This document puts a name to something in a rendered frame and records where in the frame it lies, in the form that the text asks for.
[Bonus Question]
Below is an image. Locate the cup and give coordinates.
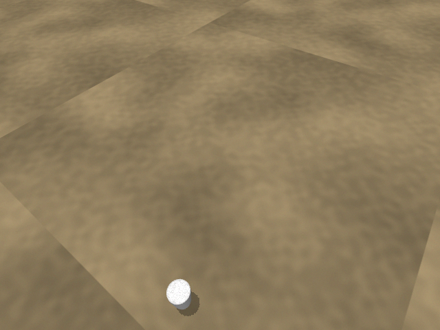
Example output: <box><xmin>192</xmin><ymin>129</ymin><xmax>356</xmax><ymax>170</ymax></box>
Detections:
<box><xmin>166</xmin><ymin>279</ymin><xmax>191</xmax><ymax>309</ymax></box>

